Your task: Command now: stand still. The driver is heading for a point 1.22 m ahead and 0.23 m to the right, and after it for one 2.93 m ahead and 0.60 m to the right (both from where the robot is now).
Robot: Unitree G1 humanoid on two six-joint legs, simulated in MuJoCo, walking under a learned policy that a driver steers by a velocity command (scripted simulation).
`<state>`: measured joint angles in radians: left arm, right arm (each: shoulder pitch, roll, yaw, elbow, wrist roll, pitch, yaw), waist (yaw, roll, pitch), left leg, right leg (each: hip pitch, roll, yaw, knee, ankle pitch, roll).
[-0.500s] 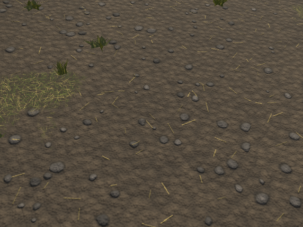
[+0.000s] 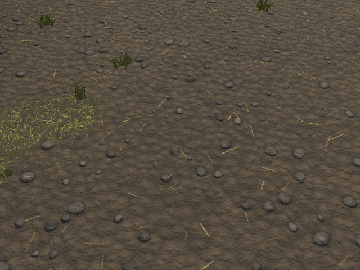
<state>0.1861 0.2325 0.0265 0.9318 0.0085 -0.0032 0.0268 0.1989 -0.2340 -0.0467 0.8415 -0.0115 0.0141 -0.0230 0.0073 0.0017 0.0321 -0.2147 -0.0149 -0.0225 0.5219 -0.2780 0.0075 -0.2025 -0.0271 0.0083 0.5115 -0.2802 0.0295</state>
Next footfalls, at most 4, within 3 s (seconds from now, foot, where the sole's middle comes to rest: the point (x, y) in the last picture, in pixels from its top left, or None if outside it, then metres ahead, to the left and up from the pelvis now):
0.72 left None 0.40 0.11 -0.77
1.26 right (222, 224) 0.71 -0.13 -0.77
1.80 left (166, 161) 1.02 0.10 -0.77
2.32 right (229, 128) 1.24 -0.21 -0.77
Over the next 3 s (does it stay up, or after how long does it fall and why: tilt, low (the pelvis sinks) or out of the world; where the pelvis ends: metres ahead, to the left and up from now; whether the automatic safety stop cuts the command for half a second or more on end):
stays up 1.49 -0.20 0.00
